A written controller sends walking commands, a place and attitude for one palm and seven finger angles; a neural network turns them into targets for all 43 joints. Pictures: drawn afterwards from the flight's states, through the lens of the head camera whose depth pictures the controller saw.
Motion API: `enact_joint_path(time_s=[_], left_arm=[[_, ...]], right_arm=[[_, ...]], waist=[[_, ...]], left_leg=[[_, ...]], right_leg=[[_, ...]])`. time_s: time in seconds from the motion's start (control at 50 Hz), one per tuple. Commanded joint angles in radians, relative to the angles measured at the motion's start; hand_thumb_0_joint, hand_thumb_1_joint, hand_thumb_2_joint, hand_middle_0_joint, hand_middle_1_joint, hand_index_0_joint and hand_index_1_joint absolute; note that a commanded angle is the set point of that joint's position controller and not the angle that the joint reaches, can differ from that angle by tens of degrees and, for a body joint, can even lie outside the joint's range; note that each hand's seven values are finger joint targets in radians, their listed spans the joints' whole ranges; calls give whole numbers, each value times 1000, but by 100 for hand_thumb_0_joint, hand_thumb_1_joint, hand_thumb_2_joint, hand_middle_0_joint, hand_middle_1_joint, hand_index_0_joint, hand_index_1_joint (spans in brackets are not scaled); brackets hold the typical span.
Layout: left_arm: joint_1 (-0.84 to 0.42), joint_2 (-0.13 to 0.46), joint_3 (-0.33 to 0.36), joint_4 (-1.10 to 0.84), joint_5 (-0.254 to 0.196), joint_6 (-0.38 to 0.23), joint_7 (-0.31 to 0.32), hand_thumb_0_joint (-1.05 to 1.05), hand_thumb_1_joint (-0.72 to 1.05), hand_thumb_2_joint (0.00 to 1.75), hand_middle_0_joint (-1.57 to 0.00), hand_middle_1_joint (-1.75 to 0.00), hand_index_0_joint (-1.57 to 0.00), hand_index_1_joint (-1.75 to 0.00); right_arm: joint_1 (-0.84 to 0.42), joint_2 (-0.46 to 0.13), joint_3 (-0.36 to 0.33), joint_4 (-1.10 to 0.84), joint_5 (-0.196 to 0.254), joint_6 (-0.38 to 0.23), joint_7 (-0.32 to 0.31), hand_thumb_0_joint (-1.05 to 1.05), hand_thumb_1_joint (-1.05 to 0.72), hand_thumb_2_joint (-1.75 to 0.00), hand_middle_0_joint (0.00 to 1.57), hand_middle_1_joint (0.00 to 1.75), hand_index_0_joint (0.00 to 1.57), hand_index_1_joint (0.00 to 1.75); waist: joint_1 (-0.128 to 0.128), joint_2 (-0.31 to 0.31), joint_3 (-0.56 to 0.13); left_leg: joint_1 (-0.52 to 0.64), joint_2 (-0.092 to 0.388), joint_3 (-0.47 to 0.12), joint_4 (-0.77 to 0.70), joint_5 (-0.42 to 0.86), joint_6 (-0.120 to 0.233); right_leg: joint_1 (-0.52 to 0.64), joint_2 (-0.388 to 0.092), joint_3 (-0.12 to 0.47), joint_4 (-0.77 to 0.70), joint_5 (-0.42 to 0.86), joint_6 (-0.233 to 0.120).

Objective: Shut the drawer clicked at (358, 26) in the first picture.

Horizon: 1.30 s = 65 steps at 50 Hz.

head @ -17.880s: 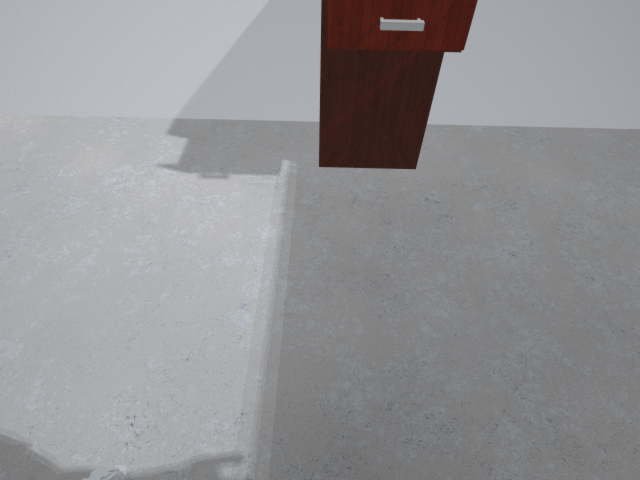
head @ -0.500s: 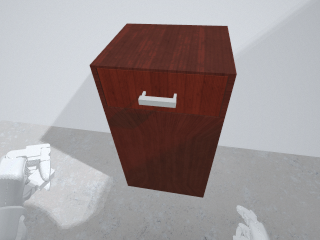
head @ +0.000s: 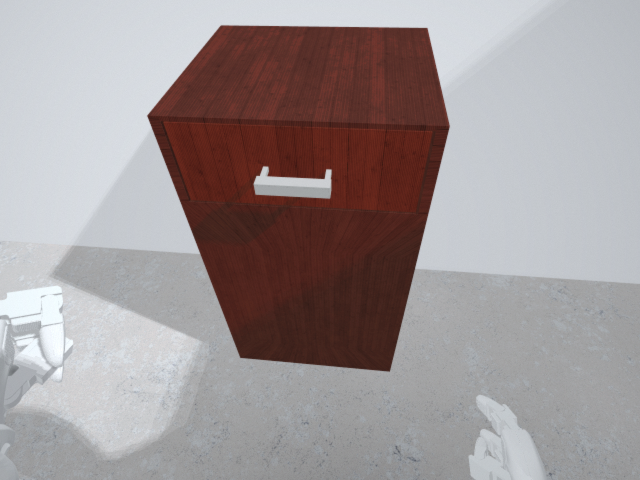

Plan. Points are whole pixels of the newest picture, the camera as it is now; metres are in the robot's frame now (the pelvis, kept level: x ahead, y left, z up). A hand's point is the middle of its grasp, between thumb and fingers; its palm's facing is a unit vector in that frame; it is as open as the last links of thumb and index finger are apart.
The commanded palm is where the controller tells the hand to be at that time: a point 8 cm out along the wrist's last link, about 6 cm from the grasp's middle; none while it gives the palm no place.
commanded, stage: step back with the hand held close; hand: left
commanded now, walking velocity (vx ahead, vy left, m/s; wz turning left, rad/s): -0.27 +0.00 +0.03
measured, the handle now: (294, 179) +0.60 +0.10 +0.04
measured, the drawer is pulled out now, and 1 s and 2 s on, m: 0.00 0.00 0.00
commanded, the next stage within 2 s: stop stepping back and stand still in 1.38 s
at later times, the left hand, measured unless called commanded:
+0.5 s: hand (27, 431) +0.13 +0.24 +0.16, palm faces +0.39 -0.79 -0.47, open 3.2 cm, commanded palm +0.06 +0.28 +0.18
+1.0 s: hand out of the picture +0.08 +0.25 +0.16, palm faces +0.39 -0.76 -0.52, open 3.2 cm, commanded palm +0.00 +0.29 +0.18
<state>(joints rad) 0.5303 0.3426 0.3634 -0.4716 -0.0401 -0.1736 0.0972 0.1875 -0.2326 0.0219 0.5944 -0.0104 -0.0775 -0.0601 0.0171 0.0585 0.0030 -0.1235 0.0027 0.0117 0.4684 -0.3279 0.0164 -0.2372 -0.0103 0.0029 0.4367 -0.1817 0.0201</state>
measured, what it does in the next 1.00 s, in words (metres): walks backwards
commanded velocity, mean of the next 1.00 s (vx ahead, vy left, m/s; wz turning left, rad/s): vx -0.32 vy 0.00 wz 0.01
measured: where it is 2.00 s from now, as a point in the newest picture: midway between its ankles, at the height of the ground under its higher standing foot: outside the picture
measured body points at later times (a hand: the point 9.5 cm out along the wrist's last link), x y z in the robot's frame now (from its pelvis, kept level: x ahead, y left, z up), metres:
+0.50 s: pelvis -0.07 +0.00 -0.01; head -0.05 +0.00 +0.44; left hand +0.10 +0.28 +0.18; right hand +0.11 -0.24 -0.09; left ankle -0.05 +0.11 -0.74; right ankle +0.03 -0.14 -0.74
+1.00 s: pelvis -0.11 +0.00 -0.02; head -0.08 +0.02 +0.43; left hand +0.05 +0.29 +0.19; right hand +0.07 -0.24 -0.09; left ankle -0.05 +0.11 -0.74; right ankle -0.04 -0.13 -0.72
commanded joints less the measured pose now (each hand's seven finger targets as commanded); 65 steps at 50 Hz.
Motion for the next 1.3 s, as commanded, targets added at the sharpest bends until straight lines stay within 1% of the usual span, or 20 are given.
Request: enact_joint_path(time_s=[0.0, 0.12, 0.34, 0.38, 0.48, 0.54, 0.6, 0.64, 0.7, 0.78, 0.82, 0.86, 0.92, 0.94, 0.98, 1.04, 1.08, 1.12, 1.18, 1.28], left_arm=[[59, 187, 125, -240, -6, -73, 17, 0, 90, 90, -140, -160, -140, -160], [91, 217, 163, -268, -7, -81, 30, 0, 90, 90, -140, -160, -140, -160], [26, 187, 137, -264, 22, -118, 45, 0, 90, 90, -140, -160, -140, -160], [12, 192, 140, -256, 24, -124, 49, 0, 90, 90, -140, -160, -140, -160], [3, 198, 139, -268, 23, -144, 60, 0, 90, 90, -140, -160, -140, -160], [21, 193, 145, -283, 30, -158, 63, 0, 90, 90, -140, -160, -140, -160], [33, 199, 166, -299, 39, -162, 64, 0, 90, 90, -140, -160, -140, -160], [23, 206, 184, -287, 47, -166, 59, 0, 90, 90, -140, -160, -140, -160], [10, 211, 184, -292, 36, -166, 46, 0, 90, 90, -140, -160, -140, -160], [23, 221, 167, -300, 16, -163, 45, 0, 90, 90, -140, -160, -140, -160], [50, 226, 174, -299, 6, -161, 54, 0, 90, 90, -140, -160, -140, -160], [73, 230, 187, -306, 8, -169, 61, 0, 90, 90, -140, -160, -140, -160], [64, 214, 217, -316, 40, -193, 61, 0, 90, 90, -140, -160, -140, -160], [43, 209, 214, -325, 41, -192, 59, 0, 90, 90, -140, -160, -140, -160], [41, 198, 199, -319, 34, -190, 55, 0, 90, 90, -140, -160, -140, -160], [81, 155, 126, -290, 11, -190, 34, 0, 90, 90, -140, -160, -140, -160], [13, 179, 105, -316, 8, -205, 26, 0, 90, 90, -140, -160, -140, -160], [-27, 219, 121, -326, 16, -207, 29, 0, 90, 90, -140, -160, -140, -160], [70, 268, 177, -318, -2, -185, 30, 0, 90, 90, -140, -160, -140, -160], [172, 294, 221, -283, -31, -174, 27, 0, 90, 90, -140, -160, -140, -160]], right_arm=[[-103, -119, -64, -179, 6, -15, -14, 0, -90, -90, 20, 30, 20, 30], [-99, -106, -75, -206, 17, 11, -27, 0, -90, -90, 20, 30, 20, 30], [-75, -123, -78, -212, 20, -23, -33, 0, -90, -90, 20, 30, 20, 30], [-66, -119, -80, -210, 19, -29, -31, 0, -90, -90, 20, 30, 20, 30], [-47, -119, -77, -197, 10, -39, -28, 0, -90, -90, 20, 30, 20, 30], [-54, -129, -77, -199, 13, -52, -31, 0, -90, -90, 20, 30, 20, 30], [-67, -128, -79, -205, 19, -70, -34, 0, -90, -90, 20, 30, 20, 30], [-80, -129, -85, -204, 13, -79, -32, 0, -90, -90, 20, 30, 20, 30], [-53, -122, -94, -185, 11, -73, -26, 0, -90, -90, 20, 30, 20, 30], [-37, -97, -96, -159, 7, -44, -4, 0, -90, -90, 20, 30, 20, 30], [-47, -88, -94, -152, 8, -27, -4, 0, -90, -90, 20, 30, 20, 30], [-69, -102, -96, -160, 11, -22, -11, 0, -90, -90, 20, 30, 20, 30], [-96, -135, -98, -187, 14, -54, -29, 0, -90, -90, 20, 30, 20, 30], [-91, -119, -99, -183, 7, -65, -32, 0, -90, -90, 20, 30, 20, 30], [-72, -113, -110, -160, 1, -89, -27, 0, -90, -90, 20, 30, 20, 30], [-61, -108, -96, -116, -8, -116, -9, 0, -90, -90, 20, 30, 20, 30], [-71, -114, -82, -85, -17, -123, -2, 0, -90, -90, 20, 30, 20, 30], [-52, -98, -83, -74, -17, -99, -5, 0, -90, -90, 20, 30, 20, 30], [-84, -77, -82, -132, 13, -64, -13, 0, -90, -90, 20, 30, 20, 30], [-113, -72, -72, -171, 22, -14, -19, 0, -90, -90, 20, 30, 20, 30]], waist=[[0, -16, -162], [-1, -34, -180], [-14, -17, -34], [-18, -88, -20], [-30, -86, -33], [-28, 13, -48], [-16, 97, -84], [-8, 89, -58], [-22, -68, -75], [-34, -210, -111], [-38, -199, -131], [-40, -94, -118], [-29, 208, -98], [-23, 217, -94], [-13, 111, -79], [-15, 67, -64], [-17, 74, -102], [-36, -9, -267], [-27, -154, -338], [-33, -118, -186]], left_leg=[[-125, 59, -56, -77, 423, 27], [-204, 63, -57, -56, 407, 28], [-554, 71, -95, -124, -200, 86], [-529, 39, -80, -62, -256, 78], [-426, 27, -87, -32, -239, 66], [-519, 79, -140, -138, -296, 88], [-649, 137, -191, -203, -245, 118], [-758, 149, -186, -184, -267, 132], [-627, 58, -112, -27, -161, 83], [-343, -21, -42, 179, -96, 26], [-254, -17, -44, 175, -46, 21], [-280, 26, -98, 40, -89, 50], [-716, 249, -315, -294, -400, 161], [-726, 289, -347, -298, -312, 183], [-615, 279, -286, -210, -98, 175], [-333, 210, -212, -84, 244, 111], [-158, 161, -147, -10, 486, 72], [25, 86, -5, 63, 664, 12], [18, 19, 48, 113, 496, 9], [-90, 7, 16, 87, 269, 0]], right_leg=[[178, -56, 37, 54, 388, -31], [195, -66, 49, 109, 449, -23], [209, -42, 97, 136, 90, -10], [133, -66, 143, 48, -38, -22], [2, -78, 138, -49, -219, -31], [106, -23, 76, 71, -142, -7], [276, 31, 36, 282, 124, 10], [347, 35, 65, 339, 186, 14], [228, -36, 170, 212, 323, -25], [-68, -180, 300, -69, 23, -97], [-132, -183, 249, -92, -28, -99], [-133, -99, 167, -30, -101, -53], [226, 95, 27, 432, -1, 23], [218, 108, 38, 524, -38, 22], [140, 100, 63, 477, -182, 10], [-3, 64, 52, 144, -83, -4], [-60, 32, 74, 4, 178, -3], [-47, -46, 113, -1, 589, 9], [9, -94, 96, -26, 817, 85], [-109, -113, 124, -102, 390, -7]])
